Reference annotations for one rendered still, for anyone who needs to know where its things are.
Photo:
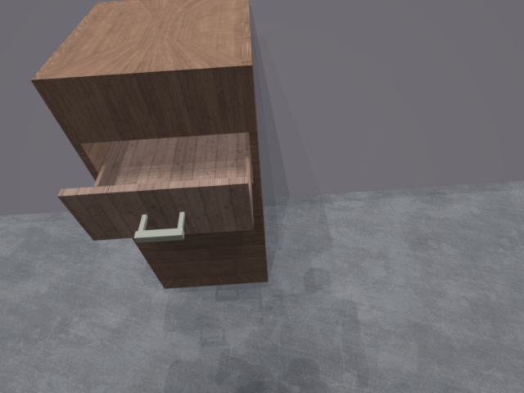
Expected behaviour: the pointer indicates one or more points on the drawer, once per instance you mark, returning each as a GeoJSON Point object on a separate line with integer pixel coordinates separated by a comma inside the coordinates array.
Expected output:
{"type": "Point", "coordinates": [208, 177]}

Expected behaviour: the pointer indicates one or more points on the cabinet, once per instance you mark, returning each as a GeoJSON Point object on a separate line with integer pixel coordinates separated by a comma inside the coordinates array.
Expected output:
{"type": "Point", "coordinates": [145, 69]}

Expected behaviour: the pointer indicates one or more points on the handle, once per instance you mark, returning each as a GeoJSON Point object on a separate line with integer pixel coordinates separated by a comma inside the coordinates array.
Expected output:
{"type": "Point", "coordinates": [160, 235]}

